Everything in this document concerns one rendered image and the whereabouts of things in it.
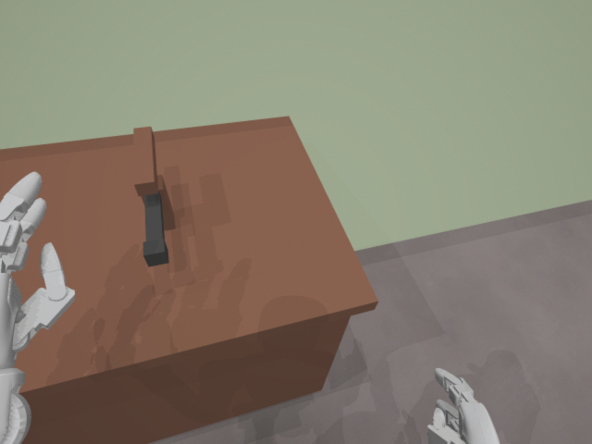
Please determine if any robot left hand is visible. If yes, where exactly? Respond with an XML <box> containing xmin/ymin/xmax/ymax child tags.
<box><xmin>0</xmin><ymin>172</ymin><xmax>75</xmax><ymax>369</ymax></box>

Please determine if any counter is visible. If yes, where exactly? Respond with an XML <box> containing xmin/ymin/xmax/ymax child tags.
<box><xmin>0</xmin><ymin>116</ymin><xmax>378</xmax><ymax>444</ymax></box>

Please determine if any robot left forearm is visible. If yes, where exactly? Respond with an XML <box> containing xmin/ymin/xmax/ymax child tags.
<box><xmin>0</xmin><ymin>368</ymin><xmax>31</xmax><ymax>444</ymax></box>

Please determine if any tap lever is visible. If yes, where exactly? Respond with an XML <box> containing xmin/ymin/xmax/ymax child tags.
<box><xmin>143</xmin><ymin>191</ymin><xmax>169</xmax><ymax>267</ymax></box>

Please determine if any robot right hand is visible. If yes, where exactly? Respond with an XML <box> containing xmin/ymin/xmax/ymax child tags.
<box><xmin>427</xmin><ymin>368</ymin><xmax>500</xmax><ymax>444</ymax></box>

